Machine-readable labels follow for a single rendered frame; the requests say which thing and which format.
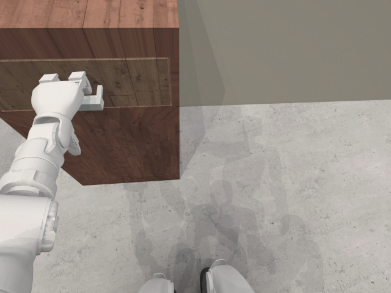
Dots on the cabinet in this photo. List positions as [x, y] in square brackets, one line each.
[125, 144]

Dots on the robot left shin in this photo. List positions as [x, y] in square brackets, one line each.
[158, 275]

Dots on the robot left forearm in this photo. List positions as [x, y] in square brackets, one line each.
[37, 161]

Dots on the robot left thigh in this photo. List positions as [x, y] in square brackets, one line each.
[157, 285]

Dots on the robot left hand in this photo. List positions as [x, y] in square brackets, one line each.
[62, 97]

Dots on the handle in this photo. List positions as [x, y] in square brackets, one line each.
[93, 102]

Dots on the robot left upper arm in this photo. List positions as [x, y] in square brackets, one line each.
[28, 227]

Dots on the drawer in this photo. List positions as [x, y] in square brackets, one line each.
[137, 81]

